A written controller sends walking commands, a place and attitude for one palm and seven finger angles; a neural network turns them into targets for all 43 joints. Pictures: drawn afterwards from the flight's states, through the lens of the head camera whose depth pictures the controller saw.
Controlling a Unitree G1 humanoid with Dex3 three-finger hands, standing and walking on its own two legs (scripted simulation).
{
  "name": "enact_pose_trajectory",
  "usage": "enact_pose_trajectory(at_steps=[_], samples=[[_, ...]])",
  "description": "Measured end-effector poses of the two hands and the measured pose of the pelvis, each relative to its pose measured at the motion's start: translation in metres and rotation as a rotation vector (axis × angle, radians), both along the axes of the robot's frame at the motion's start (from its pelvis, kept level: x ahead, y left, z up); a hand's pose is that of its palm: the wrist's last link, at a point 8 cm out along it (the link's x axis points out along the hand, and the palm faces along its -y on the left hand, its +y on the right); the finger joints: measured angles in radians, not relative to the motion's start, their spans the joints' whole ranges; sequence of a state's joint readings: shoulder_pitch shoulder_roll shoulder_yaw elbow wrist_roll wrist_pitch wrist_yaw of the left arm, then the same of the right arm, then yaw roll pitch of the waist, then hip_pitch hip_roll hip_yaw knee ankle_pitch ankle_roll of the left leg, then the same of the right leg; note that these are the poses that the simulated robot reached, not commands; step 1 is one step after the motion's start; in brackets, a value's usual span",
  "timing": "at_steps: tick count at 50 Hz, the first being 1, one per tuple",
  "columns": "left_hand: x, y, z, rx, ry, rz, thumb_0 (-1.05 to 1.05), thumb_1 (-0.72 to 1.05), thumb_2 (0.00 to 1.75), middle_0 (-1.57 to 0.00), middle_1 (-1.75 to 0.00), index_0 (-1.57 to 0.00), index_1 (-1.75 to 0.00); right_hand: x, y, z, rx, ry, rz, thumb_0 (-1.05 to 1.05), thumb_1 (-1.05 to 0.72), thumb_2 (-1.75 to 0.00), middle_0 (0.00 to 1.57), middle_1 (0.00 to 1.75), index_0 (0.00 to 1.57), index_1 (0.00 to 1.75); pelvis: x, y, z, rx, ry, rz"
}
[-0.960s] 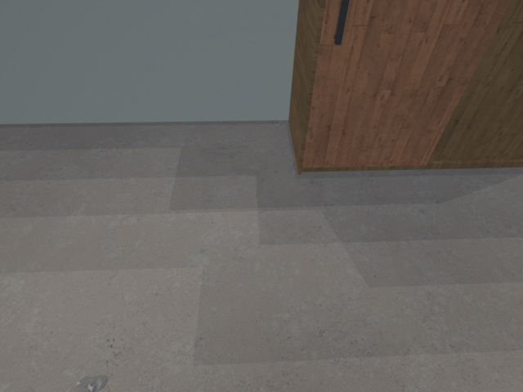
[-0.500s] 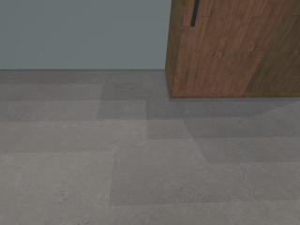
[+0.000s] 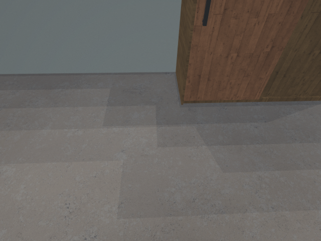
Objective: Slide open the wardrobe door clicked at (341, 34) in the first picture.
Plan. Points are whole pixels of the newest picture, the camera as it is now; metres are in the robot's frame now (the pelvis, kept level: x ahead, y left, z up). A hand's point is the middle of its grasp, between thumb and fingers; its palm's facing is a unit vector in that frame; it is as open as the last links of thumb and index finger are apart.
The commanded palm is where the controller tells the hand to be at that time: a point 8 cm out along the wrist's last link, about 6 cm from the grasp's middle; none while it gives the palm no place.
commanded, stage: look at it before walking up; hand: left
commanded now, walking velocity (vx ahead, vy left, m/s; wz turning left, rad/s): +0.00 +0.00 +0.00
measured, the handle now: (207, 3) +1.40 -0.21 +0.10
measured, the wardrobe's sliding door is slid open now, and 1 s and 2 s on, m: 0.00 0.00 0.00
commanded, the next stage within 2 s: walk to a spot facing it in 0.48 s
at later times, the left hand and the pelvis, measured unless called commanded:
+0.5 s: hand out of the picture +0.09 +0.24 -0.15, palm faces -0.03 -0.94 -0.34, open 7.4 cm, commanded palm none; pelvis +0.01 -0.01 +0.00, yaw +0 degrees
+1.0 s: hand out of the picture +0.09 +0.17 -0.17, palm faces -0.17 -0.96 -0.23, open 7.4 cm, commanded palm none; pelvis +0.04 -0.03 -0.02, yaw -12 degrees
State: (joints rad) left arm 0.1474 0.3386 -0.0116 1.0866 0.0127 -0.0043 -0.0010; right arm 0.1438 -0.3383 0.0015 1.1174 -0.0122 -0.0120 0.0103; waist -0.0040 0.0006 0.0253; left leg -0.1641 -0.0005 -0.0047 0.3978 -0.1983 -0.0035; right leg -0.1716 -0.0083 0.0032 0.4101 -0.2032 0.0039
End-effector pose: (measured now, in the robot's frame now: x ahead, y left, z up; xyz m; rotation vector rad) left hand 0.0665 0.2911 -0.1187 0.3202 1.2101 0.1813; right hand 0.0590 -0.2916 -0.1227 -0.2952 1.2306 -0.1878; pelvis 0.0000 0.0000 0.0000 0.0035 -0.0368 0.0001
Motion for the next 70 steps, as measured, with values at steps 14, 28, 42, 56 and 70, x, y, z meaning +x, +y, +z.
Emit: enact_pose_trajectory(at_steps=[14,28,42,56,70], samples=[[0.014,-0.004,0.002,-0.001,-0.013,-0.003,0.01,0.91,0.90,-0.20,-0.30,-0.20,-0.30,0.025,-0.004,0.004,-0.006,-0.034,0.014,0.01,-0.91,-0.90,0.20,0.30,0.21,0.30,0.009,-0.003,0.001,0.002,0.004,-0.001],[0.018,-0.007,0.003,0.005,-0.007,-0.001,0.01,0.91,0.90,-0.20,-0.30,-0.20,-0.30,0.033,-0.010,0.005,-0.009,-0.037,0.017,0.01,-0.91,-0.90,0.20,0.30,0.21,0.30,0.014,-0.008,0.002,0.001,0.003,-0.003],[0.012,-0.032,-0.017,-0.053,0.069,-0.041,0.01,0.91,0.90,-0.20,-0.30,-0.20,-0.30,0.004,0.006,-0.011,0.033,-0.031,-0.083,0.01,-0.91,-0.90,0.20,0.30,0.21,0.30,0.016,-0.009,-0.008,0.004,0.015,-0.096],[0.059,-0.101,-0.030,-0.090,0.068,-0.121,0.01,0.91,0.90,-0.20,-0.30,-0.20,-0.30,-0.043,-0.015,-0.046,0.114,0.114,-0.280,0.01,-0.91,-0.90,0.20,0.30,0.21,0.30,0.064,-0.053,-0.025,-0.006,0.019,-0.241],[0.128,-0.116,-0.024,-0.124,0.232,-0.203,0.01,0.91,0.90,-0.20,-0.30,-0.20,-0.30,0.134,-0.031,0.000,0.081,-0.192,-0.327,0.01,-0.91,-0.90,0.20,0.30,0.20,0.30,0.167,-0.054,-0.005,-0.014,0.057,-0.387]])
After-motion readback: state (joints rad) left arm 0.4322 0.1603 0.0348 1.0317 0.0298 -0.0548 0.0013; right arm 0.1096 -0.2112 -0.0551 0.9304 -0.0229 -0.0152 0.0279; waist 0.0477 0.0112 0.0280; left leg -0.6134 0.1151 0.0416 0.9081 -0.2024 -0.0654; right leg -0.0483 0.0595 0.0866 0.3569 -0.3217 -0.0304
